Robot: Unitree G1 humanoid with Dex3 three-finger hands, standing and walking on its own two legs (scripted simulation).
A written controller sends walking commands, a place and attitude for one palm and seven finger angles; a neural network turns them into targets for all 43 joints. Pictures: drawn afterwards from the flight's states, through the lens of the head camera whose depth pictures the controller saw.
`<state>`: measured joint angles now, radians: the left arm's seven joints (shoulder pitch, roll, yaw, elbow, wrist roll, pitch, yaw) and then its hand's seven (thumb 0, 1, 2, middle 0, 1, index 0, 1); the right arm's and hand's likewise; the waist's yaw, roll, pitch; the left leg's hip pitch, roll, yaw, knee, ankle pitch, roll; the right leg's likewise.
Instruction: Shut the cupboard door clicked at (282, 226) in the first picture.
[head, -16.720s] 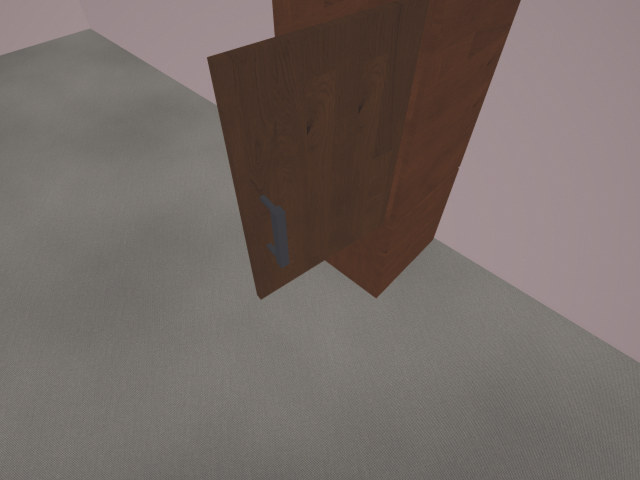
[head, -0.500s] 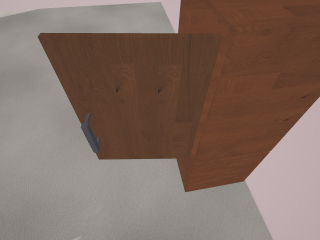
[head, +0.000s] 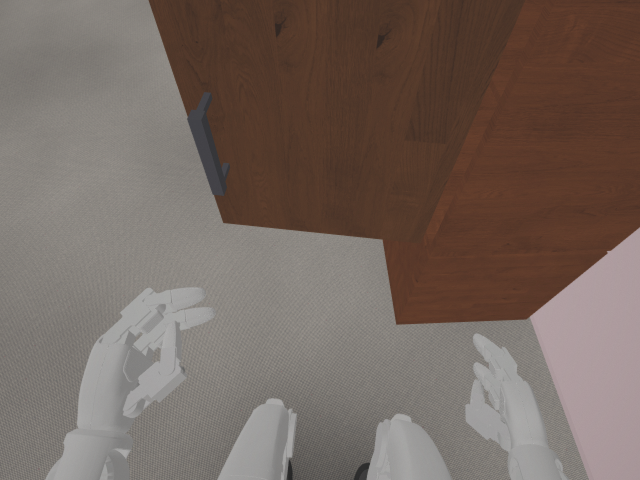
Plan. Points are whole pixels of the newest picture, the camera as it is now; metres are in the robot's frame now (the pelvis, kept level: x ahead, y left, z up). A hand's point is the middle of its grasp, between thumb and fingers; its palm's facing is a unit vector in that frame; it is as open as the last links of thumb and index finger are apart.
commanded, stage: raise the hand and make a fist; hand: left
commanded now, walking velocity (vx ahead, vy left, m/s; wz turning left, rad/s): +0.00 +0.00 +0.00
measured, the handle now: (213, 147) +0.56 +0.24 +0.03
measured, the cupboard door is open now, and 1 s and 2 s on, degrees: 81 81 81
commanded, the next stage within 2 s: bring the fist close to the handle in 1.34 s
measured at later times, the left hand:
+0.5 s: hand (167, 339) +0.25 +0.20 +0.05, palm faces -0.02 -1.00 -0.01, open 3.3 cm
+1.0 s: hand (160, 329) +0.26 +0.21 +0.06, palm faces -0.02 -1.00 -0.04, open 3.1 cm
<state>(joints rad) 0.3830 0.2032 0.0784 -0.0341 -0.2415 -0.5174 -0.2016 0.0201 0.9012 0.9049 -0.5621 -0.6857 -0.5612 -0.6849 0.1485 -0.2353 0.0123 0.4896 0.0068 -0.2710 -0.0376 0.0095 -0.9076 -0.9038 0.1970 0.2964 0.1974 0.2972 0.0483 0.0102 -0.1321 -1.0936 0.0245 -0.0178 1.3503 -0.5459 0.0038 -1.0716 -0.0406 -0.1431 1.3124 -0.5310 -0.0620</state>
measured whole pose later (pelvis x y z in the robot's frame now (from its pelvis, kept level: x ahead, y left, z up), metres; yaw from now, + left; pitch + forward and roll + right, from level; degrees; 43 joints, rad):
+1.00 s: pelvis +0.03 +0.02 +0.01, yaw -1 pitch +20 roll -3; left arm 0.39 0.24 0.16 -0.04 -0.29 -0.42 -0.26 0.02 0.90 0.90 -1.30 -1.49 -1.30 -1.49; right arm 0.23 -0.24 0.02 0.48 0.01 -0.16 -0.04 0.01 -0.90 -0.90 0.20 0.30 0.20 0.30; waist 0.01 0.03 -0.17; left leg -1.09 0.02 0.00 1.32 -0.59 0.04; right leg -1.06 -0.03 -0.12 1.26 -0.55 -0.02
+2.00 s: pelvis +0.03 +0.02 +0.01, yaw -1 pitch +21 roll -2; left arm -0.07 0.25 0.20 0.34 -0.25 -0.43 -0.23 0.02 0.90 0.90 -1.30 -1.50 -1.30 -1.50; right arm 0.23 -0.27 0.01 0.56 0.00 -0.13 -0.03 0.01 -0.91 -0.90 0.20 0.30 0.20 0.30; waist -0.02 0.03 -0.17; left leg -1.12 0.02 0.02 1.31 -0.57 0.04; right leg -1.10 -0.03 -0.10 1.26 -0.53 -0.02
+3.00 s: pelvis +0.02 +0.02 +0.01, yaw -2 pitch +24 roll -2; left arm -0.58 0.32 0.30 0.92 -0.16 -0.55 -0.22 0.02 0.90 0.90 -1.31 -1.50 -1.30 -1.50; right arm 0.25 -0.27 0.01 0.62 -0.01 -0.02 -0.01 0.01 -0.91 -0.90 0.20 0.30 0.20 0.30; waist -0.08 0.02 -0.15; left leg -1.18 0.02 0.03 1.30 -0.55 0.04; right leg -1.17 -0.03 -0.09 1.25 -0.51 -0.02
